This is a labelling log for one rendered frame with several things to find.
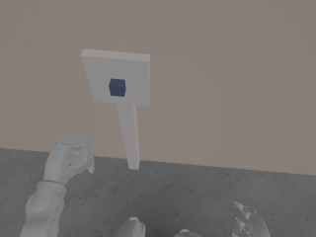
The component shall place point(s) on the left robot thigh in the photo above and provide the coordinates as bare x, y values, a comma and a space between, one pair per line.
131, 228

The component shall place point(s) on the panel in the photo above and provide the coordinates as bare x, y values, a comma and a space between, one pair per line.
134, 68

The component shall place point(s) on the button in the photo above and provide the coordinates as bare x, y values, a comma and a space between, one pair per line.
117, 87

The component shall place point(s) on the robot left forearm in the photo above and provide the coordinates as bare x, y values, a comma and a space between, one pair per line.
43, 210

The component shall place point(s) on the right robot hand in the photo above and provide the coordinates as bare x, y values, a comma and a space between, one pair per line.
254, 227

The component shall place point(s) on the left robot shin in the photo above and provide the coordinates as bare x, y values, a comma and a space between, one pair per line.
134, 218

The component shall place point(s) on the left robot hand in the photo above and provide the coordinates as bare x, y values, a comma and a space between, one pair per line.
61, 156

